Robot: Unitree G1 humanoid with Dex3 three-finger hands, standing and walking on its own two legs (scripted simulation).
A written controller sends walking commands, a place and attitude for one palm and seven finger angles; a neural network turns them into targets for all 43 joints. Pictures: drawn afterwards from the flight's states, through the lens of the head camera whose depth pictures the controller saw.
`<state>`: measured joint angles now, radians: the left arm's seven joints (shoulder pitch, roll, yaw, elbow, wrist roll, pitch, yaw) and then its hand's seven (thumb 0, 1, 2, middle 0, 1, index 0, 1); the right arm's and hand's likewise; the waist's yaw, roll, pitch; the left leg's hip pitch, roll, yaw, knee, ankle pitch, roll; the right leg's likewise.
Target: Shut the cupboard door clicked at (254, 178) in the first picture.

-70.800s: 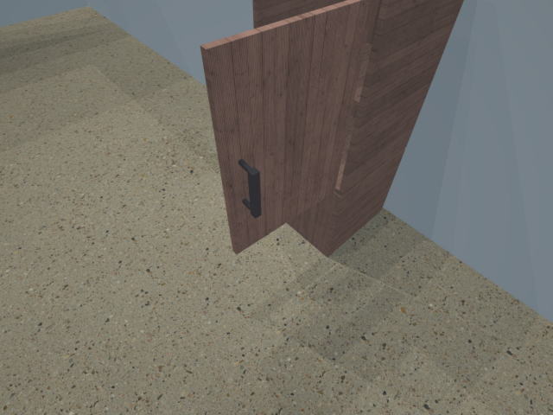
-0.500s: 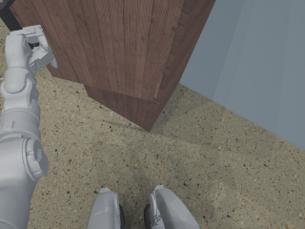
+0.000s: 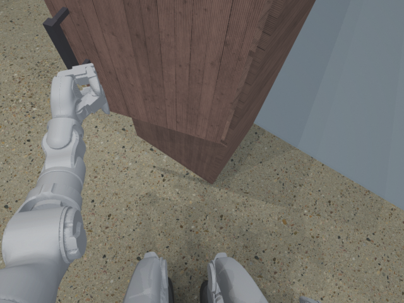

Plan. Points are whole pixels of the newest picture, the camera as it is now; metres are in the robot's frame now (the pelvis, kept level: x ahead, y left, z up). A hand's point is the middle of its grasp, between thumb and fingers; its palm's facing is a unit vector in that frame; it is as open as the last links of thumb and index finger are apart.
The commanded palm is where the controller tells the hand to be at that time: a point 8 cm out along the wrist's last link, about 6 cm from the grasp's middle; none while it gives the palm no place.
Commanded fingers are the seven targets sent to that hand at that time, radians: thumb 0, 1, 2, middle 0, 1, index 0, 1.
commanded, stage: draw the hand back to the body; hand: left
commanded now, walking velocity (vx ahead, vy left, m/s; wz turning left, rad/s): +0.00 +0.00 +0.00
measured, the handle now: (71, 47) +0.64 +0.24 +0.05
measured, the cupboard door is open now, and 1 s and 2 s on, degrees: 17 17 17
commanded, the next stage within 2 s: step back with the hand held close in 1.54 s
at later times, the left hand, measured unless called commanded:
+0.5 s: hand (37, 141) +0.36 +0.20 +0.15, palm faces -0.01 -1.00 -0.06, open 3.1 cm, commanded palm +0.32 +0.26 +0.16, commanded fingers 0.00 0.90 0.90 -1.08 -1.26 -1.08 -1.26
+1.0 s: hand out of the picture +0.26 +0.26 +0.24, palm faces +0.37 -0.87 -0.34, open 4.8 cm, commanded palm +0.21 +0.30 +0.27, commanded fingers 0.00 0.90 0.90 -0.39 -0.51 -0.39 -0.51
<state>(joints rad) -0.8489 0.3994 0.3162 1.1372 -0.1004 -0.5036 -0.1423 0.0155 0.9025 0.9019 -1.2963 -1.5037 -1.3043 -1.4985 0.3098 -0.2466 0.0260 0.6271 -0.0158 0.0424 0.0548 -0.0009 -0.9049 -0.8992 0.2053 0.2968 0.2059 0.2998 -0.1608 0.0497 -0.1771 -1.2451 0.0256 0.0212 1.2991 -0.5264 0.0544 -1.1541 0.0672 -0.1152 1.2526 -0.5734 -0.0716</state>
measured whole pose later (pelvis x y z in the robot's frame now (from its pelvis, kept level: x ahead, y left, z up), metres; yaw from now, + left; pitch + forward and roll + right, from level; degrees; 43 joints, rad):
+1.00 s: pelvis +0.04 +0.01 +0.12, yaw +2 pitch -1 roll +0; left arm 0.32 0.34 0.21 -0.20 -0.09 -0.04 0.09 0.01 0.90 0.90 -0.66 -0.80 -0.66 -0.79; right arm 0.19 -0.22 0.07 0.56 0.04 -0.01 -0.06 0.01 -0.90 -0.90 0.21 0.30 0.21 0.30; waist 0.05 0.07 -0.04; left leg -0.20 -0.05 0.05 0.47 -0.26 0.06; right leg -0.13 0.03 -0.04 0.44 -0.30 -0.04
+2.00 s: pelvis +0.03 +0.00 +0.12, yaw +0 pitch +2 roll +0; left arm 0.54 0.42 0.37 -0.42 -0.07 -0.14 0.12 0.01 0.89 0.90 -0.21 -0.31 -0.22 -0.30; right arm 0.17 -0.27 -0.02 0.57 0.03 0.05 -0.09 0.01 -0.90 -0.90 0.20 0.30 0.20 0.30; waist 0.00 0.07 -0.03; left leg -0.28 -0.03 0.07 0.49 -0.24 0.05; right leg -0.23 0.05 -0.02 0.49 -0.29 -0.04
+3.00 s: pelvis -0.14 +0.02 +0.10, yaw +6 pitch +4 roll -3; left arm 0.52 0.43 0.48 -0.53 -0.06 -0.28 0.14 0.01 0.89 0.90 -0.21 -0.31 -0.22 -0.30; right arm 0.15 -0.21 -0.01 0.61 0.00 -0.08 -0.05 0.01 -0.90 -0.90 0.21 0.30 0.21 0.30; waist 0.02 0.00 -0.02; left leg -0.62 0.05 0.17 0.57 -0.14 0.02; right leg -0.25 0.09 0.06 0.61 -0.43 -0.01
